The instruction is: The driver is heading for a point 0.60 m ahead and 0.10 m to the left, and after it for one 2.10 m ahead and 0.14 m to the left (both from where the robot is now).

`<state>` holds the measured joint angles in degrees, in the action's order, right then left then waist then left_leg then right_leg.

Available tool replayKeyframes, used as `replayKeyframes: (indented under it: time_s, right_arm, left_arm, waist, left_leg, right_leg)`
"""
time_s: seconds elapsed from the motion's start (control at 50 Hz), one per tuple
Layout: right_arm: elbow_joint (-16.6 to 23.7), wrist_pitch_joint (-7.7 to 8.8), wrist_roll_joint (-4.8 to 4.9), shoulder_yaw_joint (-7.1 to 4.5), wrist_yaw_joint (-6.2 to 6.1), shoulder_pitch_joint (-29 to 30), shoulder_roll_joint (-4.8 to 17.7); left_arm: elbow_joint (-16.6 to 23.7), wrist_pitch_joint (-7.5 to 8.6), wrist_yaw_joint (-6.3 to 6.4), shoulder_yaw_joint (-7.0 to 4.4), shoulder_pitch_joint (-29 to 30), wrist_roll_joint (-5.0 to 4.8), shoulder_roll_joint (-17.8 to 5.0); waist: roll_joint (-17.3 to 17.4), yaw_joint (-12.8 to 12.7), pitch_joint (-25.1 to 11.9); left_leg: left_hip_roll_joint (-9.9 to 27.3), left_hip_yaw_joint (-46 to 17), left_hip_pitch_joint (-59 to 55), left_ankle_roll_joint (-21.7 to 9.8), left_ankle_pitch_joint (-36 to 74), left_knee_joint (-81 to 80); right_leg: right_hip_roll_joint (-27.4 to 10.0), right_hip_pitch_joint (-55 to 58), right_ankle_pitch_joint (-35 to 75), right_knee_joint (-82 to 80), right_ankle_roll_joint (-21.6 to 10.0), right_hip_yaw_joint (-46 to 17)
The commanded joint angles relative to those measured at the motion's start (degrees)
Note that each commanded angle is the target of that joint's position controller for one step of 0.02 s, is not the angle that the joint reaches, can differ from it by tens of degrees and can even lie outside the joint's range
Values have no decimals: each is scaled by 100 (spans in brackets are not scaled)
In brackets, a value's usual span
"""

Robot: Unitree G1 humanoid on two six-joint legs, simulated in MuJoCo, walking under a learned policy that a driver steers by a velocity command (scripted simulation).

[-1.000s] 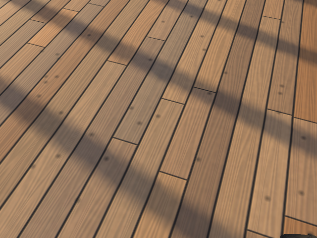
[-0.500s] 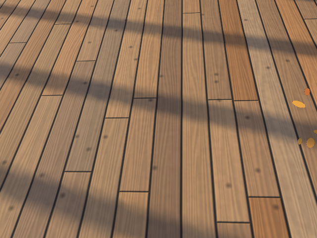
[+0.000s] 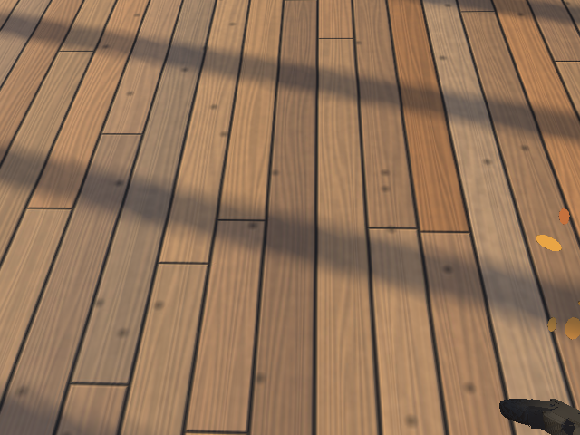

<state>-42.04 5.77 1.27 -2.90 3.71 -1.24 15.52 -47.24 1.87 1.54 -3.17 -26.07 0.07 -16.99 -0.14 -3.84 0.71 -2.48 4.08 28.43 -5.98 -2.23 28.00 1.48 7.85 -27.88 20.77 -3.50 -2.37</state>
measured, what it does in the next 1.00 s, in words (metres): walks ahead, turning left: right foot, then left foot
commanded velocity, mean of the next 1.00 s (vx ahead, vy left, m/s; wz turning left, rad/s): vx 0.49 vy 0.00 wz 0.32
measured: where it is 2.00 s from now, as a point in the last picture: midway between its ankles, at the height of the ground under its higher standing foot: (273, 218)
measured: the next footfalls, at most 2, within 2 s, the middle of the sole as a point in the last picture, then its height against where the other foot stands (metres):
right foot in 0.44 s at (367, 430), level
left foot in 0.94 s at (219, 364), level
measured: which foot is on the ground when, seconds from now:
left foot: down 0.00-0.44, up 0.46-0.92, down 0.94-1.00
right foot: down 0.00-0.02, up 0.04-0.42, down 0.44-0.94, up 0.96-1.00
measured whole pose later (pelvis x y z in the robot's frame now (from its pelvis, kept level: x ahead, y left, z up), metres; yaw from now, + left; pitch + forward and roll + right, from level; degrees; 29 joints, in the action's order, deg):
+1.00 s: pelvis +0.54 +0.12 +0.01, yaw +19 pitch +2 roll -1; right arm -37.3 4.6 -0.2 -1.8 1.4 -3.2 14.7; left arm -48.2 3.5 0.0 -3.3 -23.6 -1.9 -17.3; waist -0.7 -4.1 2.1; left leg 0.9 1.3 25.0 -1.8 -10.0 32.9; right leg -1.4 -13.2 -28.4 53.3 0.2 -2.9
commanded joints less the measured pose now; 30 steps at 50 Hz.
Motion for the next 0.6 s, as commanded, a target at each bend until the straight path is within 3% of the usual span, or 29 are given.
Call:
replayKeyframes:
  time_s: [0.02,0.04,0.06,0.08,0.1,0.12,0.16,0.2,0.28,0.32,0.38,0.42,0.44,0.46,0.48,0.5,0.52,0.54,0.56,0.6]
  right_arm:
    - [-93,-15,-27,-523,-129,-2320,1723]
    - [-197,-28,47,-399,-144,-2378,1196]
    - [-128,-60,37,-347,-198,-1965,1046]
    - [-14,-85,-6,-303,-226,-1579,931]
    - [66,-98,-48,-252,-237,-1294,812]
    - [142,-92,-118,-205,-256,-1131,731]
    - [223,-104,-82,-216,-293,-987,753]
    - [223,-88,-39,-246,-337,-1005,880]
    - [92,-153,46,-319,-419,-1481,1063]
    - [0,-211,90,-326,-447,-1776,1083]
    - [-13,-285,90,-326,-484,-1869,1034]
    - [41,-331,40,-321,-475,-1794,981]
    - [81,-324,-5,-240,-443,-1814,762]
    - [220,-307,-151,-89,-414,-1949,346]
    - [400,-241,78,-8,-392,-2723,149]
    - [217,-265,161,-124,-425,-2561,782]
    - [311,-296,119,-205,-422,-1921,1037]
    - [378,-319,50,-206,-431,-1627,969]
    - [454,-321,3,-224,-413,-1447,894]
    - [493,-389,67,-212,-356,-1510,679]
  left_arm:
    - [617,179,-20,25,-371,181,-256]
    - [586,375,-80,25,-128,34,-520]
    - [834,520,-155,-49,605,-213,-805]
    - [942,618,-170,-22,984,-220,-815]
    - [961,652,-158,-42,1131,-77,-775]
    - [966,618,-147,-79,1069,23,-772]
    - [990,504,-144,-60,846,83,-606]
    - [1113,424,-116,-13,1043,123,-467]
    - [1406,472,-136,98,2130,99,-183]
    - [1498,496,-172,66,2423,-1,-269]
    - [1537,527,-211,-55,2404,-56,-553]
    - [1440,570,-210,-151,1932,-66,-692]
    - [1357,601,-177,-244,1351,-8,-875]
    - [1305,581,-124,-328,475,73,-1221]
    - [1083,492,-188,-413,222,107,-1549]
    - [1228,468,-210,-285,428,49,-920]
    - [1256,438,-180,-209,662,23,-650]
    - [1253,417,-178,-171,924,68,-595]
    - [1190,401,-173,-145,1085,80,-494]
    - [1105,444,-159,-135,1194,84,-410]
  waist:
    - [1229,844,-2170]
    - [1072,1053,-2413]
    - [836,1089,-1327]
    - [282,927,-757]
    - [-56,696,-326]
    - [-12,472,-152]
    - [280,232,-65]
    - [305,205,88]
    - [295,661,103]
    - [370,780,31]
    - [514,652,-87]
    - [609,349,-236]
    - [494,41,-669]
    - [-278,-234,-1610]
    - [-2371,195,-2153]
    - [-1426,39,-1647]
    - [-814,-107,-940]
    - [-377,-15,-563]
    - [-366,79,-251]
    - [-648,241,-98]
  left_leg:
    - [1989,-3775,-5472,-1670,-737,48]
    - [2251,-5122,-5718,-1816,-1602,-890]
    - [2045,-4281,-4916,-1480,-1910,-1119]
    - [1801,-3601,-3939,-1275,-1645,-1281]
    - [1566,-3172,-3056,-1174,-1116,-1439]
    - [1355,-2830,-2442,-1136,-649,-1607]
    - [1170,-2498,-1771,-1211,-135,-1809]
    - [989,-2046,-1167,-1171,319,-1887]
    - [547,-1630,-744,-732,122,-1656]
    - [669,-1904,-1031,-641,-188,-1480]
    - [946,-2476,-1759,-445,-429,-851]
    - [925,-2642,-1854,-286,-208,-272]
    - [610,-2432,-1651,-103,-86,605]
    - [184,-1890,-954,111,-1188,2298]
    - [-351,-1321,975,374,-3310,4009]
    - [114,-1521,1523,442,-2951,4694]
    - [282,-1350,1660,482,-2380,4805]
    - [472,-1211,1470,540,-1973,4686]
    - [616,-1209,1396,569,-1730,4414]
    - [795,-1082,1040,600,-1527,4124]
  right_leg:
    - [22,-3921,1950,5214,422,175]
    - [272,-4823,-257,5987,411,-545]
    - [-126,-5387,143,6014,319,-639]
    - [-400,-5277,613,5604,244,-519]
    - [-552,-5021,862,5093,272,-428]
    - [-686,-4648,1027,4775,320,-414]
    - [-755,-4316,1072,4299,495,-303]
    - [-723,-4177,1409,3586,685,-103]
    - [-310,-3456,3227,1594,815,60]
    - [-190,-3291,3507,1147,818,-63]
    - [-237,-3213,3008,775,654,-342]
    - [-228,-2554,2513,567,398,-227]
    - [-472,-1571,2395,497,149,-347]
    - [-1539,-73,2025,620,-211,-1383]
    - [-2633,1290,518,-80,-1064,-4149]
    - [-2523,946,-428,-302,-903,-4211]
    - [-2283,288,-47,-332,-684,-3173]
    - [-2037,-365,888,-400,-606,-2453]
    - [-1822,-810,1505,-526,-608,-1934]
    - [-1599,-1280,1993,-826,-595,-1228]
